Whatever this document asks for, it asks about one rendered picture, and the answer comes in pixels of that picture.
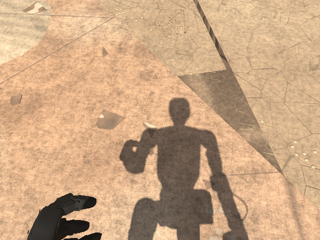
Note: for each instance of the robot left hand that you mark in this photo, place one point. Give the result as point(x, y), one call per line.
point(49, 224)

